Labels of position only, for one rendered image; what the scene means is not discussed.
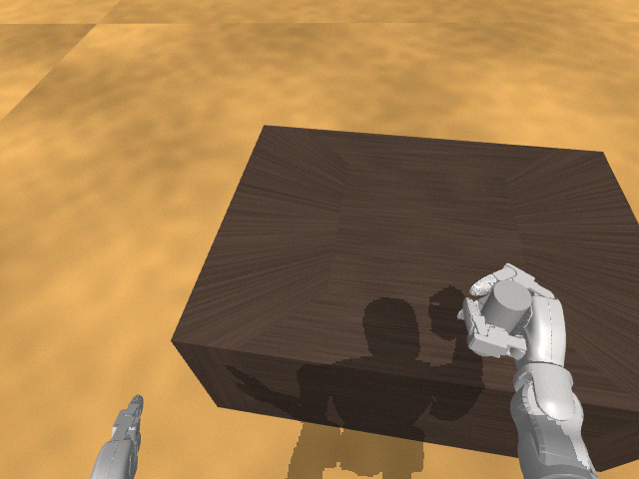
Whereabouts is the left robot hand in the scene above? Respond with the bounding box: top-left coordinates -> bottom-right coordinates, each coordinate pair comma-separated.
90,395 -> 144,479

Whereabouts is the can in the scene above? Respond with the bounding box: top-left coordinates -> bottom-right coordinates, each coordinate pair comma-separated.
466,280 -> 532,356

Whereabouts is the right robot hand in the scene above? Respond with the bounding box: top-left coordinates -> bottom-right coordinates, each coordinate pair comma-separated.
457,263 -> 566,370

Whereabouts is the right robot arm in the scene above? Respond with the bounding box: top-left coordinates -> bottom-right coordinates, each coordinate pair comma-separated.
510,361 -> 599,479

